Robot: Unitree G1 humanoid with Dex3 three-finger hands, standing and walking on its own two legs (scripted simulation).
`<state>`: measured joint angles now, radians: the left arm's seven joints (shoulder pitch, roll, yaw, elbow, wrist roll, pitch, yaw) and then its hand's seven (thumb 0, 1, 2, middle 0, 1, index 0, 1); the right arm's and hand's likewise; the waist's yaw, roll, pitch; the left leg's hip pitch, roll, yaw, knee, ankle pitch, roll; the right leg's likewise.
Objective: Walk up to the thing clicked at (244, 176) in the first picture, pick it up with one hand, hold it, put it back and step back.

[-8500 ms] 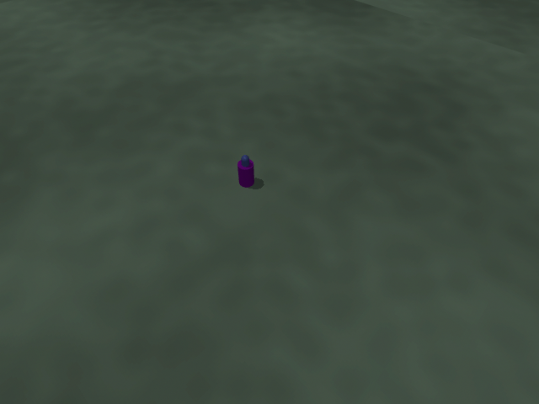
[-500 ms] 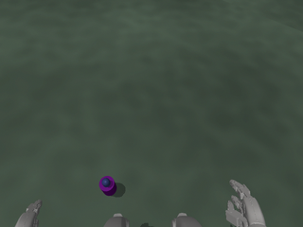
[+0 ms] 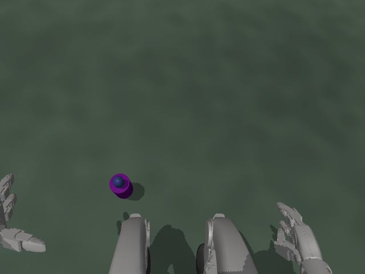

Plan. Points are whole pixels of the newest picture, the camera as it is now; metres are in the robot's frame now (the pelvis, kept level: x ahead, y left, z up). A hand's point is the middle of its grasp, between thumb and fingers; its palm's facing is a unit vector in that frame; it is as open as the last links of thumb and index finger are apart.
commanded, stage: go down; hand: left
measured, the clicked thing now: (121, 185) +0.40 +0.22 -0.51
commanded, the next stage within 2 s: approach in 1.70 s
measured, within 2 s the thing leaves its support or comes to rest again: neither
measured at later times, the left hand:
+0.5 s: hand (23, 197) +0.29 +0.38 -0.15, palm faces +0.17 -0.97 -0.18, open 17.3 cm
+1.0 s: hand (24, 191) +0.31 +0.40 -0.18, palm faces +0.17 -0.98 -0.13, open 17.6 cm
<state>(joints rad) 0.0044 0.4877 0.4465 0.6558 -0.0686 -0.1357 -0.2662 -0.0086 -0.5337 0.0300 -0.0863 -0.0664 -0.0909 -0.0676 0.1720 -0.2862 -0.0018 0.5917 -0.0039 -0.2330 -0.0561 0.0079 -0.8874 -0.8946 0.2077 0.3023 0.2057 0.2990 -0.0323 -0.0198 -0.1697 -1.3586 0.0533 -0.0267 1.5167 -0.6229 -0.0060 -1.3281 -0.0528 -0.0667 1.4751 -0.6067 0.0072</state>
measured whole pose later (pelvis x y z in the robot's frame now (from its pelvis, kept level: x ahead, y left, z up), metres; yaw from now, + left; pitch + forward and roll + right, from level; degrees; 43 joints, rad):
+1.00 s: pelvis -0.05 +0.00 -0.17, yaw -3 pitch +33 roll -6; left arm -0.46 0.82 0.78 1.02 -0.18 -0.33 -0.68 -0.01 -0.58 0.09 -0.03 -0.09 -0.05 -0.08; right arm 0.09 -0.36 0.08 0.70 -0.04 -0.21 -0.06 0.01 -0.88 -0.90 0.21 0.30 0.21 0.30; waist -0.04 -0.02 -0.13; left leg -2.01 0.05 -0.10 2.11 -0.68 -0.01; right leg -1.95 -0.05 -0.09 2.03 -0.65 -0.01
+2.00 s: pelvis -0.05 +0.00 -0.22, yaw -4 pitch +32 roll -7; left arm -0.55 0.88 0.82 1.15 -0.25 -0.44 -0.75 -0.01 -0.61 0.02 -0.06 -0.08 -0.06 -0.08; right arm 0.08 -0.38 0.11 0.71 -0.05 -0.20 -0.02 0.00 -0.91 -0.90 0.21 0.30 0.21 0.30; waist -0.06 -0.04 -0.09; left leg -2.14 0.04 -0.11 2.26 -0.69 0.01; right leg -2.07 -0.05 -0.08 2.18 -0.66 0.01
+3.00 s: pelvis -0.08 +0.02 -0.32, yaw -14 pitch +11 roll -17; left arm -0.54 0.78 0.59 1.39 -0.18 -1.07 -0.25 -0.02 -0.61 0.09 -0.04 -0.13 -0.09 -0.10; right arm -0.17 -0.38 0.46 0.59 -0.33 -0.05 0.12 0.00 -0.91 -0.90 0.21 0.30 0.21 0.30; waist -0.19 -0.24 0.27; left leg -2.22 0.04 -0.35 2.66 -0.69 0.01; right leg -2.06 0.02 -0.25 2.41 -0.58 0.05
